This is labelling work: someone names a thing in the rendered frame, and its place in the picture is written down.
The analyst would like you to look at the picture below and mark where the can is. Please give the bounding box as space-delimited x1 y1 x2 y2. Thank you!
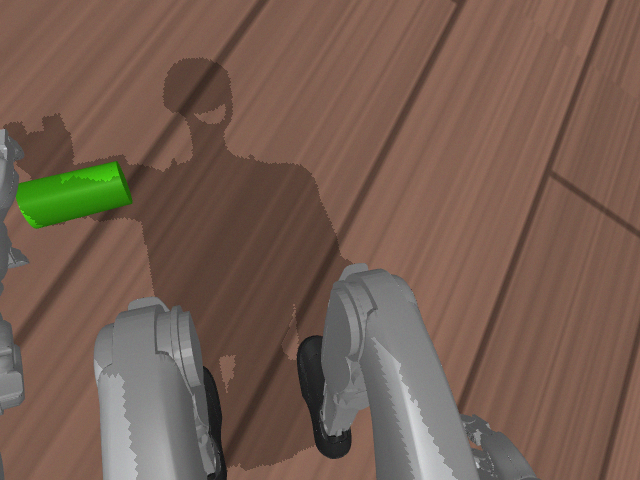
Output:
16 161 133 229

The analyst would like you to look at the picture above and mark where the left robot foot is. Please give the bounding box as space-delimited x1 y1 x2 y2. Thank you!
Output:
203 366 227 480

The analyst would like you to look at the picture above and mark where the left robot arm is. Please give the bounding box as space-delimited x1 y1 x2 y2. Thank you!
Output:
0 220 25 480

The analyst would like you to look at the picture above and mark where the left robot hand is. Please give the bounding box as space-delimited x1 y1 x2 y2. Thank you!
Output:
0 129 29 269

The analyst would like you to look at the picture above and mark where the right robot hand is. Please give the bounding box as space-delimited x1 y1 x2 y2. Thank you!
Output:
460 414 537 480

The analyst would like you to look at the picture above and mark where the right robot foot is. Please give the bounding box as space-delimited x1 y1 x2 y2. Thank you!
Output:
297 335 352 459

